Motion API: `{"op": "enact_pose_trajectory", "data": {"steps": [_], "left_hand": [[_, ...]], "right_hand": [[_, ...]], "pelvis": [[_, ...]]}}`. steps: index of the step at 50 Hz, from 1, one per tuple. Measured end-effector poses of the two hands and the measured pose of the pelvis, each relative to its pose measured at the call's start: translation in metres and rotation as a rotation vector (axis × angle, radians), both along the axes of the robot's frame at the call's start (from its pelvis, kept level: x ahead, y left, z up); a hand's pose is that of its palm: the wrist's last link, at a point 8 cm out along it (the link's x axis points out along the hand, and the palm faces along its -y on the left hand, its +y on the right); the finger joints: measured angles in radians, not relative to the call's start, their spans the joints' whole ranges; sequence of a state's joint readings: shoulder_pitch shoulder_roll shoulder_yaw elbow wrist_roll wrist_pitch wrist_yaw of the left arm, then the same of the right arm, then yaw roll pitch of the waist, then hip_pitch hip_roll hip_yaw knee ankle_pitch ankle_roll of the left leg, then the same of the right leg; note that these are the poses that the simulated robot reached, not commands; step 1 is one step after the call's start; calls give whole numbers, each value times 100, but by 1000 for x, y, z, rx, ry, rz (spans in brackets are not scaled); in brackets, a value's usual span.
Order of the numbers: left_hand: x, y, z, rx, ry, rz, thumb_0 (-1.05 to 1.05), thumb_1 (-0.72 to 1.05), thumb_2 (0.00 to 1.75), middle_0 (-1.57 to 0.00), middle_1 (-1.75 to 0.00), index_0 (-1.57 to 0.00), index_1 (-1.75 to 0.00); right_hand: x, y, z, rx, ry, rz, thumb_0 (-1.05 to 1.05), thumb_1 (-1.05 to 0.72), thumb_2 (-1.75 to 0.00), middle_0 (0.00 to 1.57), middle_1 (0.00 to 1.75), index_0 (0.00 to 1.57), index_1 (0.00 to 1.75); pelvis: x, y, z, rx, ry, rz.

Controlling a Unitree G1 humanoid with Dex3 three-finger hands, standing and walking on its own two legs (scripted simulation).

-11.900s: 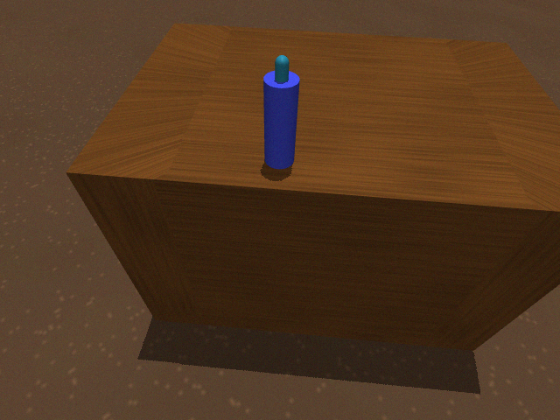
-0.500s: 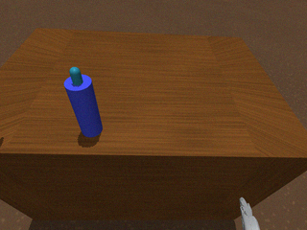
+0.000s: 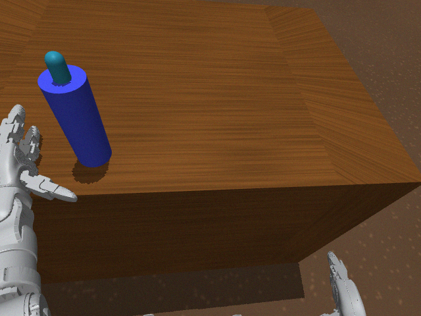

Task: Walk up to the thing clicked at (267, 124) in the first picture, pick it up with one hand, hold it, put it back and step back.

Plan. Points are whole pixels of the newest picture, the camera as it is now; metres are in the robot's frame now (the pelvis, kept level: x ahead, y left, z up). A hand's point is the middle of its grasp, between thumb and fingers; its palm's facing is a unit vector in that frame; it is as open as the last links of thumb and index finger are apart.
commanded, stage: close in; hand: left
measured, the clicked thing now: (78, 114) +0.45 +0.21 +0.12
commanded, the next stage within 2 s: rest palm in 0.36 s
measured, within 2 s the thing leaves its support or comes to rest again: leaves its support in 1.72 s
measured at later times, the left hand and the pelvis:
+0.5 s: hand (79, 152) +0.41 +0.21 +0.07, palm faces +0.17 -0.98 +0.04, open 17.6 cm; pelvis +0.00 -0.01 -0.01, yaw +0 degrees
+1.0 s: hand (84, 138) +0.44 +0.21 +0.07, palm faces +0.20 -0.98 +0.02, open 15.6 cm; pelvis +0.00 -0.01 -0.01, yaw +0 degrees
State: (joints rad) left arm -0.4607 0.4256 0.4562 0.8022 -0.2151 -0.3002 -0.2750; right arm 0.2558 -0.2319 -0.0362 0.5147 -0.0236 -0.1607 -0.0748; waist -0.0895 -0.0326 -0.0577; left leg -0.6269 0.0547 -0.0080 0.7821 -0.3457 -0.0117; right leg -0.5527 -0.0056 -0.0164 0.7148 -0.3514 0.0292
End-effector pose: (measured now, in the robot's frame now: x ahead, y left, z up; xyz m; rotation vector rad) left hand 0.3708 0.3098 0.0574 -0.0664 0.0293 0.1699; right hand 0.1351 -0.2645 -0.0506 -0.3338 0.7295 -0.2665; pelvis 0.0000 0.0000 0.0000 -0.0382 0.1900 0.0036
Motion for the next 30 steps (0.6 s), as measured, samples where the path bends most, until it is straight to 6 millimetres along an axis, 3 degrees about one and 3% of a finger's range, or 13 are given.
{"op": "enact_pose_trajectory", "data": {"steps": [8, 15, 30], "left_hand": [[2, -19, 15, 42, -37, 6, -2, -59, 3, -5, -5, -7, -3], [-2, -29, 9, 36, -19, 10, -2, -56, 4, -4, -4, -6, -2], [8, -58, 15, 28, -40, 3, -2, -59, 3, -5, -2, -5, -1]], "right_hand": [[13, 6, -6, 61, -51, 10, -1, 54, -5, 6, 5, 6, 5], [13, 11, -11, 107, -49, 27, -1, 54, -5, 6, 5, 6, 5], [4, -1, 4, 69, -75, 8, -1, 53, -5, 6, 5, 6, 5]], "pelvis": [[5, -1, -6, 5, 5, -3], [5, -5, -11, 16, 4, 1], [2, -6, -12, 18, -9, -3]]}}
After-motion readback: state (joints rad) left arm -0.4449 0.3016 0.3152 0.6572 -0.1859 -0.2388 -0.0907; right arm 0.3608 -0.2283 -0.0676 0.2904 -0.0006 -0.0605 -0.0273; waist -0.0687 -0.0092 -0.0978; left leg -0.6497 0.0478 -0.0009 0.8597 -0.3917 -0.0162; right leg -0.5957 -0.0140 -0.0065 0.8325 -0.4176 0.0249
